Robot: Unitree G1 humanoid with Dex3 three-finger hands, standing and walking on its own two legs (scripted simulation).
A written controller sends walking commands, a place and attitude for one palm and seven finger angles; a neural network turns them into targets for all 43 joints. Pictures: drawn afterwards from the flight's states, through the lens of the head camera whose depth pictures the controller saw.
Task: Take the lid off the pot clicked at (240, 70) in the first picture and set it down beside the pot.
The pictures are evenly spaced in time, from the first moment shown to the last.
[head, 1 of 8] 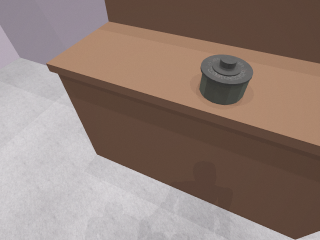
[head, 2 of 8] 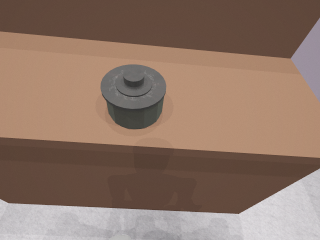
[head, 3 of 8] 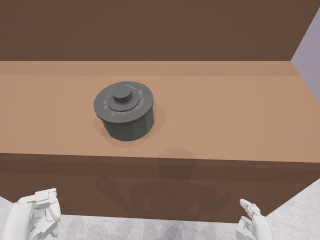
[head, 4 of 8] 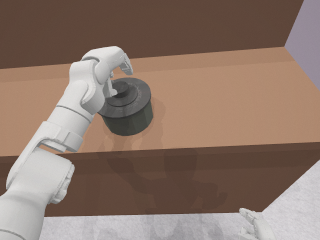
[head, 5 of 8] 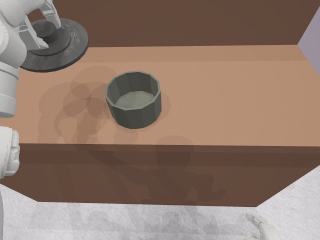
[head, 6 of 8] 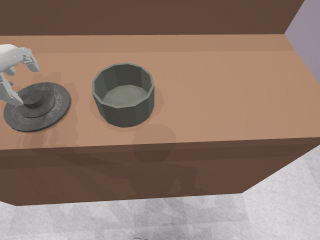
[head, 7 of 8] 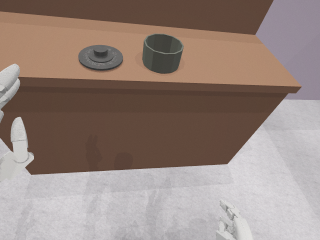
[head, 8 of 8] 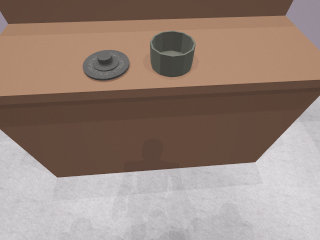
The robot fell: no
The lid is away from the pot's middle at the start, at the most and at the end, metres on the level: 0.00 0.25 0.24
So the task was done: yes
